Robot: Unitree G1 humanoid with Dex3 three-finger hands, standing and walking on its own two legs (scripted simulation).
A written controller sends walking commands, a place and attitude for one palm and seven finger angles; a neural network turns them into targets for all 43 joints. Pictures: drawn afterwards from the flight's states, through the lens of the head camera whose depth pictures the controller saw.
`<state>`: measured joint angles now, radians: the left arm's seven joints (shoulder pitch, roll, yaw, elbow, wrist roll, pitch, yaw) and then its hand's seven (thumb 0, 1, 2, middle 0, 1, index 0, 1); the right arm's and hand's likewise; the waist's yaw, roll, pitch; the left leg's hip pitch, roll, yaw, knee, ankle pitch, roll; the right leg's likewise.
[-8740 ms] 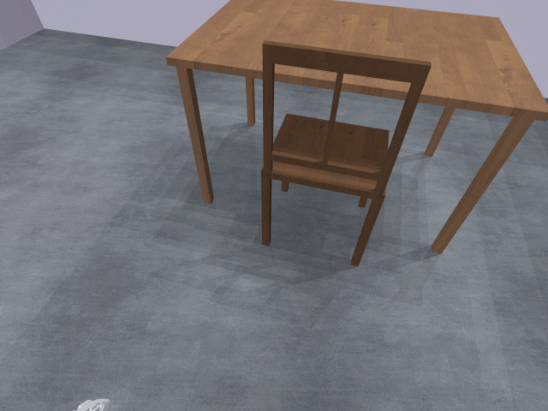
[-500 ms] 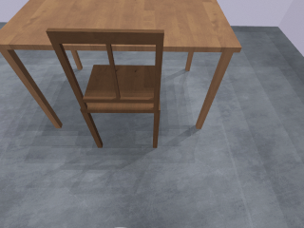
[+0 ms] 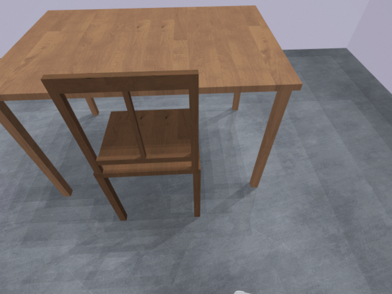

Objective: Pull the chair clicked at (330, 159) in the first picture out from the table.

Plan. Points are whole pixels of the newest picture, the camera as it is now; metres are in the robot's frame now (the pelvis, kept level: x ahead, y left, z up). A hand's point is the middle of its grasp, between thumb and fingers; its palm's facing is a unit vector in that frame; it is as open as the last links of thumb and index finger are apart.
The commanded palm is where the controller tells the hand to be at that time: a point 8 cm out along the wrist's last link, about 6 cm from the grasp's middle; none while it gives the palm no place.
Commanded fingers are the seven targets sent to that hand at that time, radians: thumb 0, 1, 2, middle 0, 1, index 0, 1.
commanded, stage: take the last steps up to it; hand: left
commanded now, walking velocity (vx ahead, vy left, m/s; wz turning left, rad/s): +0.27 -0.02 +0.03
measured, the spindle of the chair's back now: (136, 128) +0.63 +0.21 -0.08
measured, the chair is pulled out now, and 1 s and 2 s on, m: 0.00 0.00 0.00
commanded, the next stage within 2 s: come to a stop and stand still in 0.30 s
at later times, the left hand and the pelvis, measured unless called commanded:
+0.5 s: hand out of the picture +0.11 +0.13 -0.18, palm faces +0.13 -0.98 -0.14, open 7.3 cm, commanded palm none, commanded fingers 0.00 0.90 0.90 -0.20 -0.30 -0.20 -0.30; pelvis +0.16 -0.02 +0.00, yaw +1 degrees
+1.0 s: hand out of the picture +0.16 +0.12 -0.16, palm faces +0.07 -0.96 -0.28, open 7.4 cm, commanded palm none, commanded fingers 0.00 0.90 0.90 -0.20 -0.30 -0.20 -0.30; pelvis +0.14 -0.07 +0.00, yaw +0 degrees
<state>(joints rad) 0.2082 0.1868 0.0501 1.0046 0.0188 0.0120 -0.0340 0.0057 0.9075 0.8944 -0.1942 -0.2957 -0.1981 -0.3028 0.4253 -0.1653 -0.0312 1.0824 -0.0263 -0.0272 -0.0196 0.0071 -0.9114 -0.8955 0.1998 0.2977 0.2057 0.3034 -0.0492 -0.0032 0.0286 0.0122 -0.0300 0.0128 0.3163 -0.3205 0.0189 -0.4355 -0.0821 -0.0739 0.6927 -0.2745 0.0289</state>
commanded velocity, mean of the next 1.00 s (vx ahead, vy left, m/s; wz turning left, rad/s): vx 0.01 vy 0.01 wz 0.02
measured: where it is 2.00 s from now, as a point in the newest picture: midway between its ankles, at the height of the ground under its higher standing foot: outside the picture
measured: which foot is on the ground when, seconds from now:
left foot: down 0.00-0.06, up 0.08-0.48, down 0.50-0.90, up 0.92-1.00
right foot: up 0.00-0.02, down 0.04-0.52, up 0.54-0.88, down 0.90-1.00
